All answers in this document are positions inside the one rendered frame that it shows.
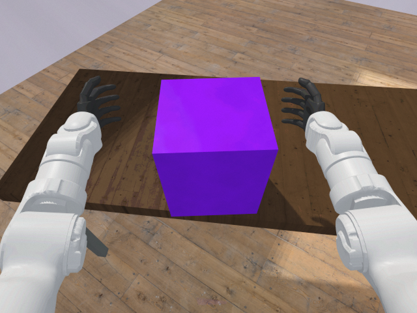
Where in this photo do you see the right robot hand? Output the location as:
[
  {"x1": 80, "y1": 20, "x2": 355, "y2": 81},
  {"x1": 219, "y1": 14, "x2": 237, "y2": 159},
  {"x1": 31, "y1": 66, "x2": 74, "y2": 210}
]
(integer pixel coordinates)
[{"x1": 281, "y1": 78, "x2": 325, "y2": 131}]

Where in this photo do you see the left robot upper arm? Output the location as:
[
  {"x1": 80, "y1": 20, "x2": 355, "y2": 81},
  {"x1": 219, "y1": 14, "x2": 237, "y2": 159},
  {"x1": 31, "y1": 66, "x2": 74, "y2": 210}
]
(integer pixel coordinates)
[{"x1": 0, "y1": 211, "x2": 87, "y2": 313}]

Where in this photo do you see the robot left forearm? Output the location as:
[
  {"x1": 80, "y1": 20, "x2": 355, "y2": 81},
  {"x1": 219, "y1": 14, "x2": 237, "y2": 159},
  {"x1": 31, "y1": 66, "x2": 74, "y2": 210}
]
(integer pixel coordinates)
[{"x1": 0, "y1": 112, "x2": 102, "y2": 272}]

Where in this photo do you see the carton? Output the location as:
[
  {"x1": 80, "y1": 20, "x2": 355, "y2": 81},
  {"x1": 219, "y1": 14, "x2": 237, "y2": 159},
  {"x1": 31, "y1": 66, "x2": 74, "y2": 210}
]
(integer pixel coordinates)
[{"x1": 152, "y1": 77, "x2": 278, "y2": 216}]

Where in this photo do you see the robot right forearm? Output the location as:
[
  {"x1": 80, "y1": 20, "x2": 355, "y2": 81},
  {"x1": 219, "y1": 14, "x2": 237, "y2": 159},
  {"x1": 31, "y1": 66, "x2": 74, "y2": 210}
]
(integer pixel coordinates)
[{"x1": 305, "y1": 111, "x2": 417, "y2": 225}]

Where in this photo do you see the left robot hand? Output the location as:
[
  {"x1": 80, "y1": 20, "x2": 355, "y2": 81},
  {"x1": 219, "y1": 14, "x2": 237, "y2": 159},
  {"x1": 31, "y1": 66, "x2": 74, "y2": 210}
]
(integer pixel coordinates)
[{"x1": 77, "y1": 76, "x2": 121, "y2": 129}]

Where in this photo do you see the table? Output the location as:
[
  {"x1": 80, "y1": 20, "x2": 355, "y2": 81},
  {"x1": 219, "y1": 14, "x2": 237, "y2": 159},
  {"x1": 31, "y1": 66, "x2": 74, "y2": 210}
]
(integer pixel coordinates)
[{"x1": 0, "y1": 69, "x2": 417, "y2": 257}]

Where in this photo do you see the right robot upper arm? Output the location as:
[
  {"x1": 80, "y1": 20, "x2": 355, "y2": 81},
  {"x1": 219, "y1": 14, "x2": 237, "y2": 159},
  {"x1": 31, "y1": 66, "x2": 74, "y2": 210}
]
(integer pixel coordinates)
[{"x1": 336, "y1": 205, "x2": 417, "y2": 313}]

